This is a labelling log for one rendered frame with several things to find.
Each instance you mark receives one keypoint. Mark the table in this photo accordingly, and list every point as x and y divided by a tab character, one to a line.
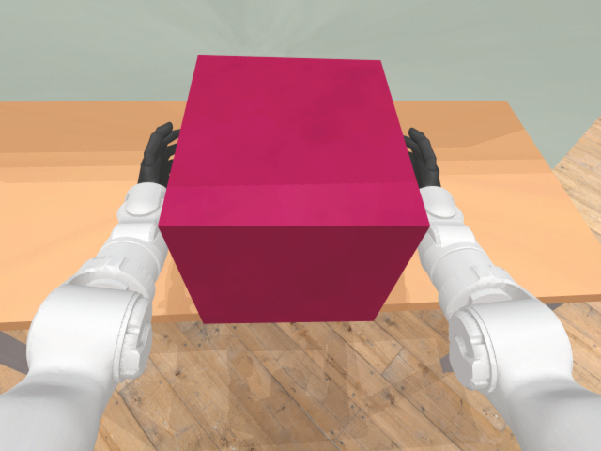
66	167

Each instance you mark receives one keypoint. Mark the robot left hand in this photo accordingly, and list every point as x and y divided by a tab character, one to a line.
155	166

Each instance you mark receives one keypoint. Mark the carton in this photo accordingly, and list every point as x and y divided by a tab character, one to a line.
291	197

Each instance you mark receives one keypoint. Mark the robot right upper arm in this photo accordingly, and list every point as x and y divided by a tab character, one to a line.
516	354

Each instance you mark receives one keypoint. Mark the robot left upper arm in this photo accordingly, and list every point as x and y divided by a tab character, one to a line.
87	341

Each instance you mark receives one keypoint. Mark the robot left forearm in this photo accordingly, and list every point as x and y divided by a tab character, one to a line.
133	256

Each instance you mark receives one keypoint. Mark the robot right forearm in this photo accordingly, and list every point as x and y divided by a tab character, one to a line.
457	265

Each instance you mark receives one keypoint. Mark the robot right hand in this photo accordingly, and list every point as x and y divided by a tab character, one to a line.
423	159

